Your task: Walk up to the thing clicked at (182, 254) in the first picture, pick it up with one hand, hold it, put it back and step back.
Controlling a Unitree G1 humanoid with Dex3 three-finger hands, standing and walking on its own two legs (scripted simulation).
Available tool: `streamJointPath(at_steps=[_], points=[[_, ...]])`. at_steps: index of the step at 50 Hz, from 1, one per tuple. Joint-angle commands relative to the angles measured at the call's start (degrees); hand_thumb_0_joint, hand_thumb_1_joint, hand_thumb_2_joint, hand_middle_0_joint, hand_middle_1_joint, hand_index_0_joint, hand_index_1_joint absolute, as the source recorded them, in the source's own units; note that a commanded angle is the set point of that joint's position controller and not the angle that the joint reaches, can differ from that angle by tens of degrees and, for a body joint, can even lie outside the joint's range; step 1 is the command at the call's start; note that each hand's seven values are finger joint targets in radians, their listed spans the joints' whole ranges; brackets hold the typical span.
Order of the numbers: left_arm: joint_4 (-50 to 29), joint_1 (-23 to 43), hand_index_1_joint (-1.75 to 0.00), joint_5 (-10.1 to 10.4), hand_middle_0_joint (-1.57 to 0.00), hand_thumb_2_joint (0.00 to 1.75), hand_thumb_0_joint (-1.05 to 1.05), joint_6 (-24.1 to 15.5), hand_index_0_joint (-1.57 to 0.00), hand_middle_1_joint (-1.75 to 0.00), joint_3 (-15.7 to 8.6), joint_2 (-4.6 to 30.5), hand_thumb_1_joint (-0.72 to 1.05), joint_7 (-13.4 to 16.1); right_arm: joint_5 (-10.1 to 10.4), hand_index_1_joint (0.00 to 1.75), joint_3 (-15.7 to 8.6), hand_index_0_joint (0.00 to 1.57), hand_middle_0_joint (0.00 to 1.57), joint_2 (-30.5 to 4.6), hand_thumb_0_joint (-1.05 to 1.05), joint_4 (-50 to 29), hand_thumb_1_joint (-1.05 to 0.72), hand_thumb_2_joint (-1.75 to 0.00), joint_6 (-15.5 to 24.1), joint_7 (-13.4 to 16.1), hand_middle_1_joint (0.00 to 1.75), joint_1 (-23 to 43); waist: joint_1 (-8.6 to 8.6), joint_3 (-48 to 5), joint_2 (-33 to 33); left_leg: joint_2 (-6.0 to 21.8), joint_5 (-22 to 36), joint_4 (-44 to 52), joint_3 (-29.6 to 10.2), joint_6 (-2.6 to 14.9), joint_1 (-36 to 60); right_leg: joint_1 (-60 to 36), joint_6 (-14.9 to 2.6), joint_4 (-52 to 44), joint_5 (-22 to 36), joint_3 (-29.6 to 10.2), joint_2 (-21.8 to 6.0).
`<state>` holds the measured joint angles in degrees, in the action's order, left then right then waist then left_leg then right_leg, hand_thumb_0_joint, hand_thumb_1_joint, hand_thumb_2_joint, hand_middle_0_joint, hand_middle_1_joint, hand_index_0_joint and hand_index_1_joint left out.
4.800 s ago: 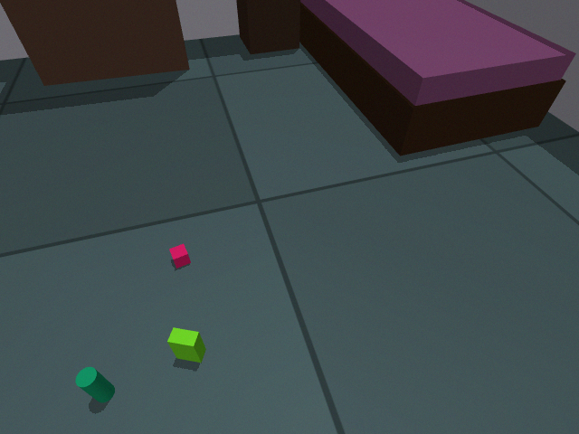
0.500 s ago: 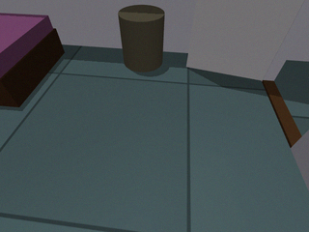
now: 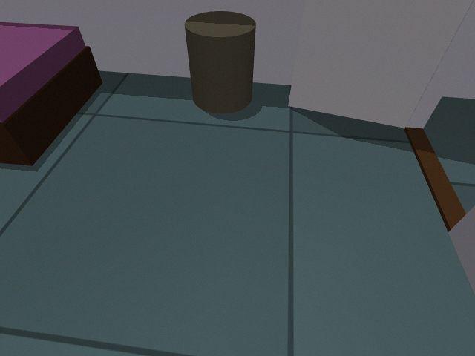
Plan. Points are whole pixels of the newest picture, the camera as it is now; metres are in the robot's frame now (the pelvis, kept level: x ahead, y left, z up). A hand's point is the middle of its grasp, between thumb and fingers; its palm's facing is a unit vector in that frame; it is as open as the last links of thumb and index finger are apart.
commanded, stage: stand
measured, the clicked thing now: out of the picture +0.01 +1.03 -0.75
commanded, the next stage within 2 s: walk up in 1.20 s
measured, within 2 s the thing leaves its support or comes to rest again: neither
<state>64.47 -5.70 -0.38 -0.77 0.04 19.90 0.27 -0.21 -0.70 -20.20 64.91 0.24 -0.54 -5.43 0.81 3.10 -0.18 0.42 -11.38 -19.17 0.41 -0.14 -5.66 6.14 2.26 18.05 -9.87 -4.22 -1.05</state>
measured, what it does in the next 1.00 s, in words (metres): stands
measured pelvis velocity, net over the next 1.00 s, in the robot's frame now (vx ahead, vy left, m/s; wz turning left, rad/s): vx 0.00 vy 0.00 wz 0.01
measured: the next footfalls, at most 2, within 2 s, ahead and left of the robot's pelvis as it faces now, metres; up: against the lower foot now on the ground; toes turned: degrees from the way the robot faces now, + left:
right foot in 1.46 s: +0.15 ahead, -0.18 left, +0.00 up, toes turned -6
left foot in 1.90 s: +0.41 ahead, +0.08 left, +0.00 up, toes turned +4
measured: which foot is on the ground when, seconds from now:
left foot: down 0.00-1.00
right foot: down 0.00-1.00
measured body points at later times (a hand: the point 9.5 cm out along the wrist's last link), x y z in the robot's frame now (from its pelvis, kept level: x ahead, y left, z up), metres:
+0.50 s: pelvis +0.00 +0.00 +0.00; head +0.01 +0.00 +0.45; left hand +0.06 +0.30 -0.13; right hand +0.07 -0.30 -0.13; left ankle -0.01 +0.12 -0.75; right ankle +0.00 -0.15 -0.75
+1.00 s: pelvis +0.00 +0.00 +0.00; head +0.01 +0.00 +0.45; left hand +0.06 +0.30 -0.13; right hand +0.07 -0.30 -0.14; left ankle -0.01 +0.12 -0.75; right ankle +0.00 -0.15 -0.75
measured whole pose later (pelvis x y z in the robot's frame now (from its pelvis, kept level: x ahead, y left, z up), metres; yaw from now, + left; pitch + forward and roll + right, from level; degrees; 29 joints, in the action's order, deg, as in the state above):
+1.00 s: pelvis +0.00 +0.00 +0.00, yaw +1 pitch -2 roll +0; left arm 64.1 -7.5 -0.5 -0.7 0.0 20.3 0.1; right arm -0.2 -0.6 -20.2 64.8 0.2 -0.7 -7.0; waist 0.6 3.5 -0.2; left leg 0.3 -11.2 -19.3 -0.3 -0.2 -6.1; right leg 6.3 2.1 18.3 -10.0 -3.5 -1.2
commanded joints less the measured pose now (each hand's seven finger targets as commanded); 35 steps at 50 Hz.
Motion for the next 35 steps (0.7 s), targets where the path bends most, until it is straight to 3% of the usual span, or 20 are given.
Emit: streamJointPath(at_steps=[1, 9, 18, 23, 25, 32, 35], points=[[-3.11, 1.87, -0.30, -0.07, -0.20, 0.90, 0.00, -1.06, -0.20, -0.30, -2.33, 12.24, 0.90, 0.50, -0.19, 0.30, -2.23, 0.20, 0.20, -12.19, 0.00, -3.52, -0.90, -0.90, 1.36, 0.69, 0.30, 2.26, -0.48, -4.33, 0.70, 6.76, 7.51, 3.49, -4.74, 1.52, 0.32, 0.24, -2.91, -1.82, 8.77, -3.00, -5.45], [-3.00, 1.23, -0.30, -0.08, -0.20, 0.90, 0.00, -0.98, -0.20, -0.30, -2.41, 12.33, 0.90, 0.45, -0.13, 0.30, -2.42, 0.20, 0.20, -12.30, 0.00, -3.62, -0.90, -0.90, 1.43, 0.63, 0.30, 2.06, -0.47, -3.88, 0.79, 6.61, 6.21, 3.82, -5.19, 1.41, 0.37, 0.90, -2.95, -1.78, 6.89, -2.78, -5.19], [-3.31, 0.68, -0.30, -0.06, -0.20, 0.90, 0.00, -1.11, -0.20, -0.30, -2.32, 12.26, 0.90, 0.50, -0.08, 0.30, -2.40, 0.20, 0.20, -12.51, 0.00, -3.67, -0.90, -0.90, 1.33, 0.67, 0.30, 1.49, -0.53, -4.94, 0.65, 6.65, 8.31, 2.90, -5.00, 1.66, 0.90, -0.21, -2.94, -1.67, 9.71, -2.90, -5.64], [-3.29, 0.50, -0.30, -0.10, -0.20, 0.90, 0.00, -0.96, -0.20, -0.30, -2.25, 12.55, 0.90, 0.50, -0.10, 0.30, -2.33, 0.20, 0.20, -12.13, 0.00, -3.66, -0.90, -0.90, 1.20, 0.65, 0.30, 1.46, -0.28, -3.50, 0.67, 6.51, 6.00, 3.30, -5.20, 1.30, 0.71, 1.63, -3.03, -2.11, 6.41, -2.77, -5.25], [-3.48, 0.80, -0.30, -0.13, -0.20, 0.90, 0.00, -1.01, -0.20, -0.30, -2.31, 12.68, 0.90, 0.47, -0.13, 0.30, -2.26, 0.20, 0.20, -12.10, 0.00, -3.71, -0.90, -0.90, 1.22, 0.63, 0.30, 1.23, -0.28, -4.17, 0.21, 6.45, 6.71, 3.03, -4.99, 1.51, 0.13, 0.21, -3.14, -1.82, 8.80, -3.16, -5.70], [-3.34, -0.01, -0.30, -0.10, -0.20, 0.90, 0.00, -0.95, -0.20, -0.30, -2.23, 12.41, 0.90, 0.34, -0.06, 0.30, -2.23, 0.20, 0.20, -12.36, 0.00, -3.59, -0.90, -0.90, 1.29, 0.58, 0.30, 1.37, -0.56, -2.87, 0.24, 6.47, 3.52, 4.00, -5.66, 1.42, -0.21, 1.69, -2.99, -2.50, 4.23, -2.90, -5.19], [-3.63, 0.49, -0.30, -0.21, -0.20, 0.90, 0.00, -1.05, -0.20, -0.30, -2.24, 12.43, 0.90, 0.46, -0.09, 0.30, -2.29, 0.20, 0.20, -12.47, 0.00, -3.77, -0.90, -0.90, 1.26, 0.62, 0.30, 1.37, -0.45, -4.15, 0.36, 6.50, 6.37, 3.13, -5.41, 1.53, 0.18, 0.62, -3.02, -2.04, 7.21, -2.79, -5.50]])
